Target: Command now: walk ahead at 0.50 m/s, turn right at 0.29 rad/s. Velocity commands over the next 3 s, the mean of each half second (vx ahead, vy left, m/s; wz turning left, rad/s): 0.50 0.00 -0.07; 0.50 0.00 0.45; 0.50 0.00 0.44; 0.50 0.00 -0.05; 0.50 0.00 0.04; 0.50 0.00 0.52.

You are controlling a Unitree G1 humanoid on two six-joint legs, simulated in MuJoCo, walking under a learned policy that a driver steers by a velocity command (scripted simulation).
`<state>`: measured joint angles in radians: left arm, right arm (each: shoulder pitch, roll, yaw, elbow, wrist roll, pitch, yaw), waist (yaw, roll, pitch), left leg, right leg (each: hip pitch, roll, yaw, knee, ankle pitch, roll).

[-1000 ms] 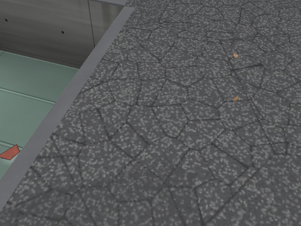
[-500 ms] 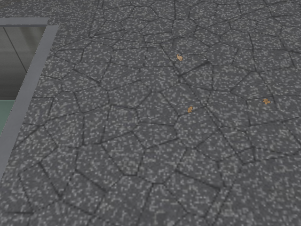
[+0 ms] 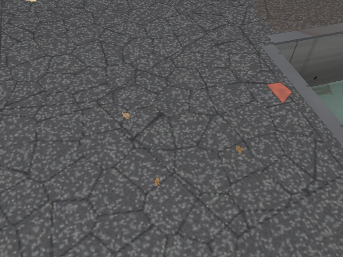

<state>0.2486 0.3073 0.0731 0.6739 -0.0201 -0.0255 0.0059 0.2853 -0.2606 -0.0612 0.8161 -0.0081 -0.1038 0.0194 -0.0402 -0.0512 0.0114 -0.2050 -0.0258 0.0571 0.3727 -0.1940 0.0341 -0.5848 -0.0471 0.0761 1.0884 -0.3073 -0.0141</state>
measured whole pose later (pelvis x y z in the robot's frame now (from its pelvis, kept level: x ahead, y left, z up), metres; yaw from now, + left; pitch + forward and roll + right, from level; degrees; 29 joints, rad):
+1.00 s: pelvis +0.55 +0.01 +0.00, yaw +17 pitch +2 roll +0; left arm 0.18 0.29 0.05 0.73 0.00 -0.11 0.00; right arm 0.26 -0.29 -0.07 0.73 0.01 -0.05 0.02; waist -0.02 -0.02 0.05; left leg -0.29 -0.11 -0.03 0.43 -0.16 0.11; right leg -0.53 -0.07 0.06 1.12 -0.36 0.02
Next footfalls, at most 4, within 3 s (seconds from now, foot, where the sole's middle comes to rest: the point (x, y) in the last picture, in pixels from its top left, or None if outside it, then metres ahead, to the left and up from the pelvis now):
0.28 right None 0.31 -0.16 -0.78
0.82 left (143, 230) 0.60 0.09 -0.78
1.28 right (169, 162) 0.92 -0.02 -0.78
1.78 left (94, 146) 1.02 0.34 -0.78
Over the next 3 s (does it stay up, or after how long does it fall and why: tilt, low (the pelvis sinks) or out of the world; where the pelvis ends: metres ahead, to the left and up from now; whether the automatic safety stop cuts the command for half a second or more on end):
stays up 1.50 0.50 0.00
